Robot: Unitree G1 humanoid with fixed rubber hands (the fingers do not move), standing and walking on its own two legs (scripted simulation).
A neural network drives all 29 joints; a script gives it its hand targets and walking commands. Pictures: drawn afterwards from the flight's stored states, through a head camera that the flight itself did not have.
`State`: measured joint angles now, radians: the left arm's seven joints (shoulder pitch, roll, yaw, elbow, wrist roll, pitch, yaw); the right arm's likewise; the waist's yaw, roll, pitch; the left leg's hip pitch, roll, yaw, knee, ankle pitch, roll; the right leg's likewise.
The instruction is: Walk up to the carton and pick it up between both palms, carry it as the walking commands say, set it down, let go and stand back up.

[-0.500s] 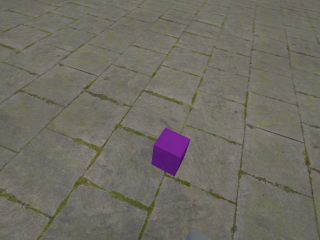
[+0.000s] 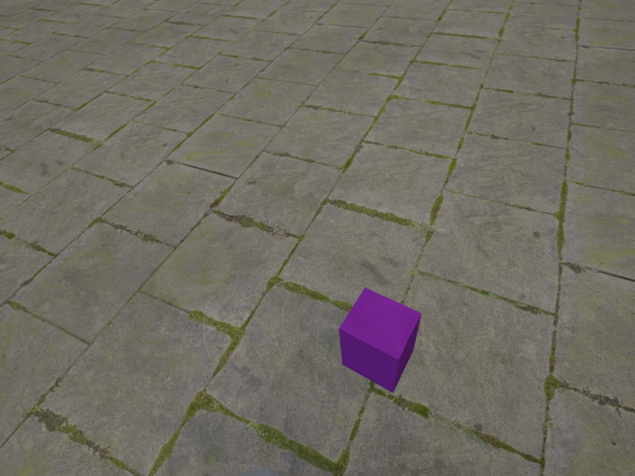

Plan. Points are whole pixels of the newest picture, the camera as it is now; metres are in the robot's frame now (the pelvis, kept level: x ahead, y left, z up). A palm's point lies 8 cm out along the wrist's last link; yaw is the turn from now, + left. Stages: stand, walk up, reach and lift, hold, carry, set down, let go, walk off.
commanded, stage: walk up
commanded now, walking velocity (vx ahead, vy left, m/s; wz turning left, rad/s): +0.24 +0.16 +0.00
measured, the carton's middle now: (379, 340) +0.62 -0.09 -0.66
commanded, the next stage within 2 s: none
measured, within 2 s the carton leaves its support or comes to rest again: neither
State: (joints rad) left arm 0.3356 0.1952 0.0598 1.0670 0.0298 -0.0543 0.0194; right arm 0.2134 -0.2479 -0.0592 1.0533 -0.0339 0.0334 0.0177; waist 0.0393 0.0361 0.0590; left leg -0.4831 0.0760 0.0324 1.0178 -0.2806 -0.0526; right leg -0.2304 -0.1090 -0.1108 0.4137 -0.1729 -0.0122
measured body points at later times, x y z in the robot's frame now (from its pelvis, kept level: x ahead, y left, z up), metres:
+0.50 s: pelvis +0.02 +0.07 -0.01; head +0.04 +0.09 +0.44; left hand +0.03 +0.30 -0.17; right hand +0.07 -0.16 -0.15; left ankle +0.08 +0.15 -0.75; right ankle -0.01 -0.08 -0.73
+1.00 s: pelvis +0.03 +0.07 +0.00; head +0.03 +0.05 +0.45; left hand +0.00 +0.33 -0.14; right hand +0.06 -0.20 -0.15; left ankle +0.05 +0.20 -0.68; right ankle -0.01 -0.07 -0.75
